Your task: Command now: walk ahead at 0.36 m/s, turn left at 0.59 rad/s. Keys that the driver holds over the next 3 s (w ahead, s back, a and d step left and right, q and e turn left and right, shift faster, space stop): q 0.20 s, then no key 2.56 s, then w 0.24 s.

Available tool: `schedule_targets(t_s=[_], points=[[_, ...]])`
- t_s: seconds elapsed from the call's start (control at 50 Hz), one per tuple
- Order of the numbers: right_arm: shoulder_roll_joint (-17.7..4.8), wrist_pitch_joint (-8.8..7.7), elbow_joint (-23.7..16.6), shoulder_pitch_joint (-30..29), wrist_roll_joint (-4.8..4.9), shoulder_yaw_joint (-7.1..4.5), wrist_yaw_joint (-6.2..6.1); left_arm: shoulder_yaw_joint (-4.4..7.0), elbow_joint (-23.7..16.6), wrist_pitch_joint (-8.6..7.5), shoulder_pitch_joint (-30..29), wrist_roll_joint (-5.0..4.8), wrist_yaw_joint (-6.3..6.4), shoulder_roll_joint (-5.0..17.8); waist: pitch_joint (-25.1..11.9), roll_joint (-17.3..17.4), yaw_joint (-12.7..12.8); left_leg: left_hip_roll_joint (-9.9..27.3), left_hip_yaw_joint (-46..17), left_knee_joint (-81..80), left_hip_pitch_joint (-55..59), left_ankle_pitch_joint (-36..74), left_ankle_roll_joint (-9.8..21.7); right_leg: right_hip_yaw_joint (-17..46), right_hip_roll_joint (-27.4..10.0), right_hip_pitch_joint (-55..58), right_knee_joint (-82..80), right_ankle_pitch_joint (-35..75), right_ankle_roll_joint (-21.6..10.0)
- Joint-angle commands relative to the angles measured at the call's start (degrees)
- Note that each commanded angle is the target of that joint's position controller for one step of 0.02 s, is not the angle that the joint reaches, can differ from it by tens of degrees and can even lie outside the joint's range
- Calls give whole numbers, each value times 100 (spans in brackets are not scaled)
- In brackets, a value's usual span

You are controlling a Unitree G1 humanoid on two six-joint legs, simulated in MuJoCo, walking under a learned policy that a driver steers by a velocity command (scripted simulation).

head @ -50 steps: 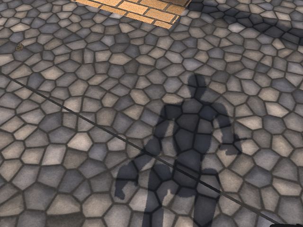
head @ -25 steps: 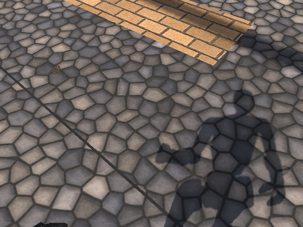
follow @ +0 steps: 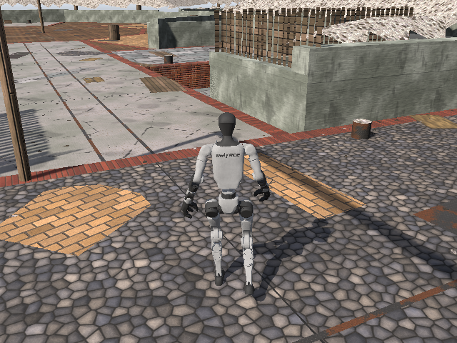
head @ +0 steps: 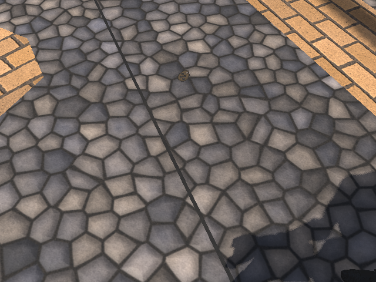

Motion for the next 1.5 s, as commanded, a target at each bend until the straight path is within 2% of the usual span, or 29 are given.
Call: schedule_targets(t_s=[0.02,0.04,0.06,0.12,0.16,0.2,0.24,0.28,0.32,0.34,0.36,0.38,0.4,0.42,0.44,0.46,0.48,0.52,0.56,0.6,0.64,0.66,0.68,0.7,0.72,0.76,0.82,1.08,1.5], points=[[-852,-114,-235,654,-30,-285,-71,149,-716,-288,-402,120,51,839,-989,34,-385,1627,-2434,-1520,2798,2509,1196,529,-290,-2639,428,518,6],[-761,-95,-301,439,-84,-245,-102,183,-687,-206,-309,179,62,893,-909,98,-192,1486,-2100,-1592,2217,3098,1139,543,-363,-2202,256,621,64],[-774,-85,-296,346,-122,-245,-125,180,-678,-117,-249,193,67,842,-883,144,-79,1421,-1978,-1664,1829,3479,1137,508,-336,-1942,84,691,139],[-948,-54,-128,388,-102,-301,-231,89,-685,50,-273,223,108,532,-909,197,-11,1162,-1508,-1647,1230,4186,1102,342,-105,-1693,-729,1152,365],[-968,40,-26,442,-35,-310,-317,33,-765,86,-579,234,105,406,-986,325,-100,917,-1327,-1504,1098,3987,894,320,74,-1525,-1448,1776,416],[-957,149,44,528,10,-310,-390,5,-840,97,-945,194,60,370,-1073,453,-244,779,-1368,-1381,1078,3476,667,338,262,-1280,-2167,2426,408],[-900,216,123,637,-2,-280,-433,-7,-867,98,-1191,144,-4,377,-1101,521,-375,852,-1513,-1273,1262,2978,556,384,317,-1172,-2696,2757,376],[-832,238,204,746,-30,-242,-436,20,-905,81,-1323,144,-47,462,-1066,569,-451,1005,-1799,-1044,1534,2725,533,483,308,-1132,-3021,2643,287],[-742,232,235,717,-59,-193,-432,82,-916,38,-1250,182,-69,579,-1007,665,-383,1108,-2130,-713,1769,2526,476,520,294,-977,-3390,2389,93],[-679,225,232,598,-47,-160,-432,95,-889,0,-1117,205,-73,560,-953,691,-239,1014,-2167,-488,1769,2342,375,461,274,-695,-3833,2672,-50],[-544,197,236,638,-66,-112,-422,109,-894,-53,-1013,271,-53,626,-1003,551,-169,735,-2087,-165,1625,1971,169,576,30,-110,-4277,3815,-249],[-319,135,191,965,-197,-33,-409,143,-971,-72,-910,388,-4,945,-1434,-189,-342,280,-1716,635,1157,661,-105,1327,-874,917,-4017,6032,-660],[-292,138,337,1615,-127,-4,-420,128,-868,19,-750,461,6,839,-1824,-1297,-485,-284,-1282,1613,301,-2241,-508,2531,-1816,1799,-3960,6981,-1739],[-667,206,391,1567,-126,-64,-425,21,-785,79,-588,272,-26,394,-1893,-1181,-366,-55,-1259,2142,44,-3043,-760,3184,-2084,1673,-4209,5847,-2003],[-875,309,381,1191,-74,-150,-441,-19,-787,115,-656,188,-52,312,-1569,-793,-234,58,-1220,2557,-123,-2856,-901,2959,-1814,1461,-4315,4798,-1831],[-816,420,417,981,-56,-169,-472,-11,-772,162,-785,184,-62,370,-1346,-581,-246,120,-1123,2761,-216,-2605,-1007,2662,-1559,1203,-4417,3956,-1612],[-774,510,424,910,-73,-173,-484,-9,-789,198,-1011,165,-65,418,-1075,-548,-288,231,-1075,2660,-194,-2357,-1068,2425,-1425,818,-4572,3298,-1486],[-451,561,510,938,-58,-90,-467,-7,-783,281,-1366,214,-56,428,-803,-779,-440,358,-742,1686,426,-2004,-1106,1735,-926,86,-4829,2548,-1192],[-207,501,609,898,-87,-9,-445,1,-714,343,-1315,213,-39,396,-878,-987,-332,342,-474,757,933,-1674,-1081,1369,-699,40,-4801,2550,-1159],[-227,456,729,951,-88,-28,-412,6,-629,375,-1198,157,-18,427,-1046,-954,-332,328,-368,-156,1373,-804,-971,1318,-698,142,-4667,2298,-1174],[-273,436,808,947,-148,-35,-378,-37,-541,373,-1056,108,-12,346,-1014,-810,-366,323,-327,-1053,1912,21,-747,1239,-589,-134,-4640,1555,-907],[-463,428,718,804,-225,-51,-386,-73,-486,334,-942,146,-34,278,-955,-556,-300,664,-693,-1055,2109,300,-577,1147,-498,-419,-4570,1059,-619],[-753,433,733,662,-217,-117,-396,-66,-508,299,-840,214,-64,281,-728,67,-51,835,-923,-949,1636,-251,-323,726,-119,-452,-4484,611,-357],[-517,400,788,632,-202,-78,-375,-83,-506,283,-1062,266,-73,236,-591,273,-149,763,-905,-1097,1098,-1061,-219,453,66,-101,-4286,792,-162],[-330,346,807,575,-228,-15,-367,-90,-503,278,-1151,257,-70,189,-503,317,-156,745,-918,-1246,854,-1295,-258,406,99,122,-4112,1115,-117],[-329,233,859,513,-231,0,-368,-84,-397,298,-1032,206,-25,168,-426,433,-113,719,-905,-1294,769,-890,-389,372,97,276,-3927,1657,-177],[-321,130,994,702,-176,19,-378,-64,-253,313,-895,181,14,190,-471,307,-143,680,-850,-1141,931,-269,-447,377,81,356,-3856,2199,-205],[-200,90,1553,843,-127,80,-382,9,426,461,-824,119,161,254,-487,36,-187,544,-669,-1117,1282,723,-430,390,51,650,-3833,2902,-99],[-84,86,2395,1059,-128,184,-404,8,1326,541,-705,102,266,179,-258,37,-190,438,-494,-1419,1251,300,-443,344,90,671,-4031,2601,-72]])
Next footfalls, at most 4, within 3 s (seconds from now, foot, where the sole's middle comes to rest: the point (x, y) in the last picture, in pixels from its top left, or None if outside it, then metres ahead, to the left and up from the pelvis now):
0.36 right None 0.33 -0.10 -0.76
0.66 left None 0.19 0.13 -0.76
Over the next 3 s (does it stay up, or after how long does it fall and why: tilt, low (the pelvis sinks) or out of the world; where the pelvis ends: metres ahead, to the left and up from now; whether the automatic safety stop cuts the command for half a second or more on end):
stays up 0.27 0.00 0.01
